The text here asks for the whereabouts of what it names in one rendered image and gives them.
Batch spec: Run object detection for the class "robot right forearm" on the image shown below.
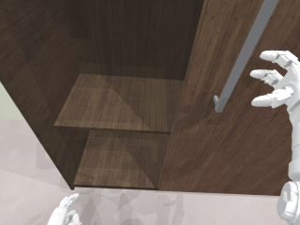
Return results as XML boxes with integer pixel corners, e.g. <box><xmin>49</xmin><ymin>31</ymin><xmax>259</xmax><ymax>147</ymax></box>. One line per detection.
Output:
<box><xmin>286</xmin><ymin>96</ymin><xmax>300</xmax><ymax>182</ymax></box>

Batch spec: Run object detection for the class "right robot upper arm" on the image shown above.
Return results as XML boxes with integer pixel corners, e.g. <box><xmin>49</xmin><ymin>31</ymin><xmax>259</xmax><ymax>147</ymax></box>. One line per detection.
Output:
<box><xmin>277</xmin><ymin>181</ymin><xmax>300</xmax><ymax>225</ymax></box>

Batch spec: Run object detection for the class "wardrobe door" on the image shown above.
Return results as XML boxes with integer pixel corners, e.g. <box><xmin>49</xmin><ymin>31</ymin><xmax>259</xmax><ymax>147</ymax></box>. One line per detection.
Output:
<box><xmin>157</xmin><ymin>0</ymin><xmax>300</xmax><ymax>196</ymax></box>

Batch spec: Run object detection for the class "robot right hand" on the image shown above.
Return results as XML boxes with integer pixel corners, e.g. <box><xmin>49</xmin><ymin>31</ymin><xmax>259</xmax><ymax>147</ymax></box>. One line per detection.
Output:
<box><xmin>249</xmin><ymin>51</ymin><xmax>300</xmax><ymax>109</ymax></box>

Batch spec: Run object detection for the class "handle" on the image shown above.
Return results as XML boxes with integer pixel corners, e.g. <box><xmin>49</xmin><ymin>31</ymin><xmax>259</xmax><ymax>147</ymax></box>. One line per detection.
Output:
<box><xmin>213</xmin><ymin>0</ymin><xmax>278</xmax><ymax>113</ymax></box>

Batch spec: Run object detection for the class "robot left hand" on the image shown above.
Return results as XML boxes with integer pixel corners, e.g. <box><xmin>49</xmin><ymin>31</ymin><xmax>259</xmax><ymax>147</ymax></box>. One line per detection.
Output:
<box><xmin>47</xmin><ymin>193</ymin><xmax>82</xmax><ymax>225</ymax></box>

